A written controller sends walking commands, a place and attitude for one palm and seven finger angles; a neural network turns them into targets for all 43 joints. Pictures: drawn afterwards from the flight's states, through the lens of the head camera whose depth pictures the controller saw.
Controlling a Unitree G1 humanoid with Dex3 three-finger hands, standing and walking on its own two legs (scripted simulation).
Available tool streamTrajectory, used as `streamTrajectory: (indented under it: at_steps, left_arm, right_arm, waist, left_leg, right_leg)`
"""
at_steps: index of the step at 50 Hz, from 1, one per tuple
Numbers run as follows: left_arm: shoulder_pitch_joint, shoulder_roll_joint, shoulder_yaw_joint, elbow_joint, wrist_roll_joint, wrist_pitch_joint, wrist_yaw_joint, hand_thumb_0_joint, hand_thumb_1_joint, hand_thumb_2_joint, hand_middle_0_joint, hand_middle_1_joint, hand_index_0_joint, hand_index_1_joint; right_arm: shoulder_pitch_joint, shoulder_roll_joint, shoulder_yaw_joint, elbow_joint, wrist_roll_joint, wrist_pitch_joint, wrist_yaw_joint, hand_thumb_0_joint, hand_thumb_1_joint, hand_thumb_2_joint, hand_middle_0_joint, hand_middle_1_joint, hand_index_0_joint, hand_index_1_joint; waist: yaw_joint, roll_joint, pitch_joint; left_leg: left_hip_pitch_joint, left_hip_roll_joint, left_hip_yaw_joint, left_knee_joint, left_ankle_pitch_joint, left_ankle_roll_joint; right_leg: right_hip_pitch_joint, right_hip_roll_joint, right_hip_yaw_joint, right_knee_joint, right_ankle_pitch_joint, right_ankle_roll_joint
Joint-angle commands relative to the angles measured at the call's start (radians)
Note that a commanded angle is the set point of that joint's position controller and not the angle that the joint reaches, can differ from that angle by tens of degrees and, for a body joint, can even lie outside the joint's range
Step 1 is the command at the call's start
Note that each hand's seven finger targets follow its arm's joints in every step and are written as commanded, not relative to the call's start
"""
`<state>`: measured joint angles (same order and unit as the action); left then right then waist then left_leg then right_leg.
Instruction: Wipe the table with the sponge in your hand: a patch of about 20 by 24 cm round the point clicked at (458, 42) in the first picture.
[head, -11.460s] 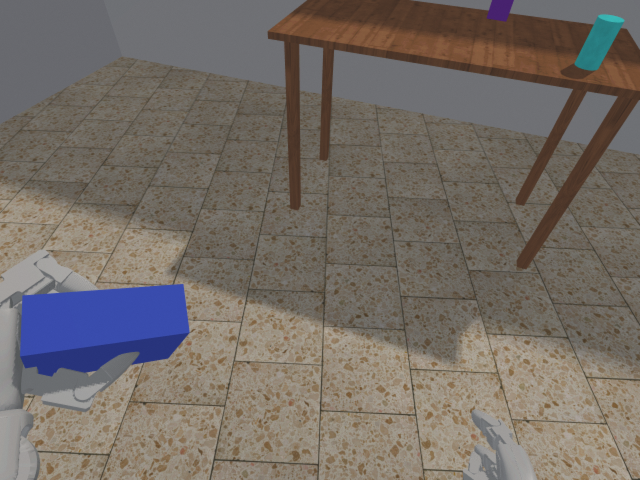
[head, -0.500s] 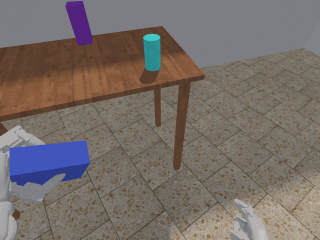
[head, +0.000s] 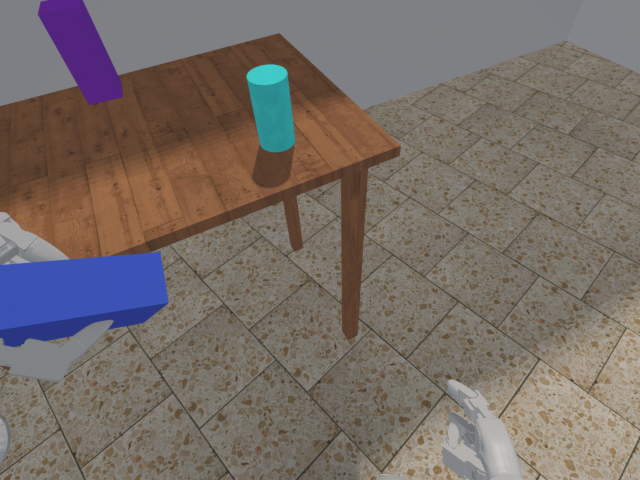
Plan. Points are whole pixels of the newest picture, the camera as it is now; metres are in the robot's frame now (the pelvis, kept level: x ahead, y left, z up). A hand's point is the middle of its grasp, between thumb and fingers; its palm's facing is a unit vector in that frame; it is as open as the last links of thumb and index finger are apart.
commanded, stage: shuffle to correct the standing spot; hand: left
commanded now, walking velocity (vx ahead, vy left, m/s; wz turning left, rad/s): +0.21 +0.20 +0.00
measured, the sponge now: (105, 297) +0.25 +0.20 +0.17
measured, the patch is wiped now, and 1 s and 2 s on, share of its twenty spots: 0.00 0.00 0.00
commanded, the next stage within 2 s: come to a stop and stand still in 0.72 s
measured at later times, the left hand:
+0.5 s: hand (17, 228) +0.33 +0.33 +0.18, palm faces +0.39 -0.82 -0.42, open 9.0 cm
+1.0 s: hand out of the picture +0.38 +0.42 +0.17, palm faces +0.45 -0.82 -0.35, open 9.0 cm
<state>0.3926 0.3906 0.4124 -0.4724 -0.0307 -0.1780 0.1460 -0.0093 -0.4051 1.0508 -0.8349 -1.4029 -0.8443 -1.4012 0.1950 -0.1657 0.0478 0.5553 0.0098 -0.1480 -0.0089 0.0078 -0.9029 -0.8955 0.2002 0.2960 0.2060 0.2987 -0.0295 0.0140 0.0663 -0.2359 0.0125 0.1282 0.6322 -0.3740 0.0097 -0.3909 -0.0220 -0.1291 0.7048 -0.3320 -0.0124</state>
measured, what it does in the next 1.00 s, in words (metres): steps to the left: left foot, then right foot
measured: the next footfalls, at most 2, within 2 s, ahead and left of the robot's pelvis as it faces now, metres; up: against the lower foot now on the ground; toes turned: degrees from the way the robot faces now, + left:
left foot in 0.40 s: +0.19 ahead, +0.22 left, +0.00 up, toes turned +6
right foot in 0.62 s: +0.18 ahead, +0.02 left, +0.00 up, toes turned -8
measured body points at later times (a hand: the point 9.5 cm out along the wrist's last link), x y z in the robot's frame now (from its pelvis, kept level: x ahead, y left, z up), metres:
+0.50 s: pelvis +0.10 +0.09 +0.00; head +0.12 +0.09 +0.45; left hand +0.31 +0.37 +0.20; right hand +0.28 -0.16 -0.07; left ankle +0.15 +0.21 -0.72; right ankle +0.06 -0.02 -0.68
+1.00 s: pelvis +0.15 +0.18 +0.00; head +0.18 +0.18 +0.45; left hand +0.35 +0.46 +0.19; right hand +0.35 -0.06 -0.08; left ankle +0.21 +0.33 -0.72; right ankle +0.13 +0.04 -0.70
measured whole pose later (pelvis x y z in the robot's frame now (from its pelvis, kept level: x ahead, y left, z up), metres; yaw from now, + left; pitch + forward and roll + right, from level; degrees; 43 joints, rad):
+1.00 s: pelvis +0.15 +0.18 +0.00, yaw +1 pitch -4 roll +3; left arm 0.38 0.35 0.35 -0.53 -0.04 -0.13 0.17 -0.01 -0.41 1.05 -0.83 -1.41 -0.84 -1.40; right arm 0.13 -0.20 -0.03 0.61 0.01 -0.07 -0.05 0.01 -0.91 -0.90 0.20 0.30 0.20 0.30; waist 0.01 -0.06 0.15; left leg -0.30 0.05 0.08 0.62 -0.24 -0.04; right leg -0.29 -0.11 -0.01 0.89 -0.52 0.03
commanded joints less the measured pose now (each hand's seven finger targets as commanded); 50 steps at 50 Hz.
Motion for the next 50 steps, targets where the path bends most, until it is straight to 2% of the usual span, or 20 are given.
streamTrajectory:
  at_steps: [1, 2, 7, 16, 18, 20, 21, 22, 24, 27, 29, 30, 32, 35, 37, 43, 45, 47, 48, 50]
  left_arm:
    - [0.075, 0.213, 0.161, -0.184, -0.019, -0.056, 0.017, 0.0, 0.1, 1.3, -1.2, -1.6, -1.2, -1.6]
    - [0.109, 0.224, 0.196, -0.148, -0.019, -0.068, 0.016, 0.0, 0.1, 1.3, -1.2, -1.6, -1.2, -1.6]
    - [0.143, 0.222, 0.211, -0.172, -0.015, -0.125, -0.003, 0.0, 0.1, 1.3, -1.2, -1.6, -1.2, -1.6]
    - [-0.017, 0.154, 0.083, -0.157, 0.001, -0.104, 0.009, 0.0, 0.1, 1.3, -1.2, -1.6, -1.2, -1.6]
    - [0.003, 0.151, 0.085, -0.177, -0.003, -0.098, 0.012, 0.0, 0.1, 1.3, -1.2, -1.6, -1.2, -1.6]
    - [0.007, 0.152, 0.107, -0.242, -0.019, -0.102, 0.014, 0.0, 0.1, 1.3, -1.2, -1.6, -1.2, -1.6]
    - [0.012, 0.159, 0.115, -0.261, -0.02, -0.106, 0.016, 0.0, 0.1, 1.3, -1.2, -1.6, -1.2, -1.6]
    - [0.019, 0.179, 0.123, -0.239, -0.024, -0.109, 0.017, 0.0, 0.1, 1.3, -1.2, -1.6, -1.2, -1.6]
    - [-0.02, 0.204, 0.142, -0.3, -0.012, -0.096, 0.022, 0.0, 0.1, 1.3, -1.2, -1.6, -1.2, -1.6]
    - [-0.003, 0.192, 0.139, -0.349, -0.019, -0.085, 0.034, 0.0, 0.1, 1.3, -1.2, -1.6, -1.2, -1.6]
    - [0.039, 0.174, 0.122, -0.329, -0.024, -0.072, 0.041, 0.0, 0.1, 1.3, -1.2, -1.6, -1.2, -1.6]
    - [0.069, 0.176, 0.128, -0.289, -0.023, -0.063, 0.045, 0.0, 0.1, 1.3, -1.2, -1.6, -1.2, -1.6]
    - [0.117, 0.202, 0.146, -0.206, -0.026, -0.048, 0.049, 0.0, 0.1, 1.3, -1.2, -1.6, -1.2, -1.6]
    - [0.095, 0.154, 0.143, -0.159, -0.037, -0.05, 0.03, 0.0, 0.1, 1.3, -1.2, -1.6, -1.2, -1.6]
    - [0.067, 0.156, 0.135, -0.091, -0.017, -0.067, 0.026, 0.0, 0.1, 1.3, -1.2, -1.6, -1.2, -1.6]
    - [-0.122, 0.095, 0.01, -0.216, -0.009, -0.059, 0.033, 0.0, 0.1, 1.3, -1.2, -1.6, -1.2, -1.6]
    - [-0.1, 0.11, 0.015, -0.32, -0.014, -0.039, 0.037, 0.0, 0.1, 1.3, -1.2, -1.6, -1.2, -1.6]
    - [-0.069, 0.147, 0.042, -0.391, -0.013, -0.035, 0.045, 0.0, 0.1, 1.3, -1.2, -1.6, -1.2, -1.6]
    - [-0.104, 0.14, 0.04, -0.385, -0.012, -0.042, 0.044, 0.0, 0.1, 1.3, -1.2, -1.6, -1.2, -1.6]
    - [-0.062, 0.185, 0.114, -0.39, -0.013, -0.024, 0.055, 0.0, 0.1, 1.3, -1.2, -1.6, -1.2, -1.6]
  right_arm:
    - [-0.114, -0.147, -0.083, -0.137, -0.005, 0.003, -0.015, 0.0, -0.9, -0.9, 0.2, 0.3, 0.2, 0.3]
    - [-0.109, -0.163, -0.085, -0.124, -0.014, 0.019, -0.008, 0.0, -0.9, -0.9, 0.2, 0.3, 0.2, 0.3]
    - [-0.11, -0.151, -0.098, -0.098, 0.005, 0.042, 0.003, 0.0, -0.9, -0.9, 0.2, 0.3, 0.2, 0.3]
    - [-0.094, -0.136, -0.121, -0.102, 0.003, -0.012, -0.02, 0.0, -0.9, -0.9, 0.2, 0.3, 0.2, 0.3]
    - [-0.094, -0.143, -0.124, -0.112, 0.003, -0.006, -0.027, 0.0, -0.9, -0.9, 0.2, 0.3, 0.2, 0.3]
    - [-0.09, -0.181, -0.133, -0.127, 0.006, 0.001, -0.031, 0.0, -0.9, -0.9, 0.2, 0.3, 0.2, 0.3]
    - [-0.088, -0.17, -0.13, -0.144, 0.005, -0.001, -0.028, 0.0, -0.9, -0.9, 0.2, 0.3, 0.2, 0.3]
    - [-0.083, -0.176, -0.136, -0.148, 0.01, -0.007, -0.03, 0.0, -0.9, -0.9, 0.2, 0.3, 0.2, 0.3]
    - [-0.116, -0.144, -0.106, -0.121, -0.008, -0.01, -0.032, 0.0, -0.9, -0.9, 0.2, 0.3, 0.2, 0.3]
    - [-0.125, -0.149, -0.096, -0.111, -0.002, -0.033, -0.025, 0.0, -0.9, -0.9, 0.2, 0.3, 0.2, 0.3]
    - [-0.131, -0.154, -0.082, -0.115, -0.005, -0.036, -0.024, 0.0, -0.9, -0.9, 0.2, 0.3, 0.2, 0.3]
    - [-0.129, -0.149, -0.078, -0.112, -0.007, -0.029, -0.025, 0.0, -0.9, -0.9, 0.2, 0.3, 0.2, 0.3]
    - [-0.11, -0.129, -0.074, -0.118, -0.01, 0.003, -0.015, 0.0, -0.9, -0.9, 0.2, 0.3, 0.2, 0.3]
    - [-0.095, -0.161, -0.09, -0.087, 0.001, 0.032, 0.002, 0.0, -0.9, -0.9, 0.2, 0.3, 0.2, 0.3]
    - [-0.119, -0.148, -0.076, -0.077, 0.0, 0.055, 0.0, 0.0, -0.9, -0.9, 0.2, 0.3, 0.2, 0.3]
    - [-0.157, -0.115, -0.087, -0.097, -0.004, 0.027, -0.036, 0.0, -0.9, -0.9, 0.2, 0.3, 0.2, 0.3]
    - [-0.13, -0.139, -0.103, -0.116, 0.002, 0.02, -0.05, 0.0, -0.9, -0.9, 0.2, 0.3, 0.2, 0.3]
    - [-0.132, -0.153, -0.109, -0.137, 0.002, 0.014, -0.051, 0.0, -0.9, -0.9, 0.2, 0.3, 0.2, 0.3]
    - [-0.122, -0.155, -0.112, -0.124, -0.001, 0.007, -0.047, 0.0, -0.9, -0.9, 0.2, 0.3, 0.2, 0.3]
    - [-0.148, -0.127, -0.092, -0.108, -0.009, -0.004, -0.048, 0.0, -0.9, -0.9, 0.2, 0.3, 0.2, 0.3]
  waist:
    - [0.033, -0.306, -0.235]
    - [0.03, -0.124, -0.196]
    - [0.017, -0.015, -0.147]
    - [0.042, -0.203, -0.125]
    - [0.034, -0.118, -0.127]
    - [0.012, 0.161, -0.192]
    - [0.016, 0.248, -0.195]
    - [0.014, 0.205, -0.152]
    - [0.02, 0.285, -0.13]
    - [0.029, 0.254, -0.154]
    - [0.036, 0.202, -0.174]
    - [0.042, 0.106, -0.186]
    - [0.037, -0.277, -0.182]
    - [0.021, -0.146, -0.1]
    - [0.031, -0.129, -0.099]
    - [0.042, -0.207, -0.131]
    - [0.033, 0.011, -0.181]
    - [0.03, 0.233, -0.227]
    - [0.028, 0.17, -0.178]
    - [0.034, 0.282, -0.172]
  left_leg:
    - [-0.519, -0.031, -0.107, 0.641, -0.068, 0.017]
    - [-0.533, 0.013, -0.186, 0.727, -0.024, 0.002]
    - [-0.505, 0.087, -0.21, 0.658, 0.095, -0.032]
    - [-0.034, 0.008, 0.038, 0.01, 0.191, 0.015]
    - [0.054, -0.002, 0.019, -0.086, 0.163, 0.03]
    - [0.239, 0.163, -0.254, -0.175, 0.332, 0.128]
    - [0.271, 0.266, -0.42, -0.251, 0.425, 0.206]
    - [0.219, 0.306, -0.475, -0.298, 0.398, 0.234]
    - [0.136, 0.256, -0.373, -0.29, 0.375, 0.237]
    - [0.011, 0.161, -0.172, -0.248, 0.31, 0.152]
    - [-0.073, 0.138, -0.159, -0.176, 0.208, 0.112]
    - [-0.155, 0.107, -0.143, -0.07, 0.139, 0.085]
    - [-0.463, -0.043, -0.072, 0.432, -0.133, -0.001]
    - [-0.516, 0.059, -0.217, 0.575, -0.073, -0.034]
    - [-0.447, 0.088, -0.212, 0.431, -0.064, -0.019]
    - [0.03, -0.016, 0.042, -0.053, 0.192, -0.006]
    - [0.188, 0.056, -0.087, -0.137, 0.421, 0.024]
    - [0.27, 0.303, -0.425, -0.277, 0.687, 0.162]
    - [0.168, 0.315, -0.44, -0.327, 0.576, 0.165]
    - [0.128, 0.268, -0.332, -0.297, 0.583, 0.143]
  right_leg:
    - [0.52, -0.388, 0.693, -0.41, 0.05, -0.148]
    - [0.448, -0.426, 0.653, -0.42, 0.036, -0.165]
    - [0.331, -0.298, 0.294, -0.327, 0.498, -0.136]
    - [0.226, -0.254, 0.171, -0.263, 0.363, -0.082]
    - [0.194, -0.221, 0.145, -0.144, 0.274, -0.061]
    - [-0.007, -0.071, 0.04, 0.172, 0.111, 0.018]
    - [-0.138, -0.011, 0.045, 0.345, -0.236, 0.028]
    - [-0.175, 0.003, 0.078, 0.465, -0.3, 0.018]
    - [-0.182, -0.056, 0.075, 0.413, -0.262, 0.018]
    - [0.051, -0.032, -0.005, 0.09, -0.12, 0.022]
    - [0.222, -0.016, -0.029, -0.163, 0.012, 0.02]
    - [0.337, -0.052, 0.028, -0.288, 0.112, 0.0]
    - [0.474, -0.44, 0.61, -0.408, 0.25, -0.16]
    - [0.405, -0.423, 0.439, -0.33, 0.514, -0.186]
    - [0.366, -0.368, 0.304, -0.275, 0.602, -0.132]
    - [0.221, -0.238, 0.076, -0.219, 0.426, -0.049]
    - [0.142, -0.134, 0.022, -0.002, 0.354, 0.01]
    - [-0.038, 0.0, 0.076, 0.316, -0.26, 0.041]
    - [-0.038, 0.009, 0.119, 0.364, -0.279, 0.028]
    - [0.021, -0.031, 0.112, 0.13, -0.188, 0.028]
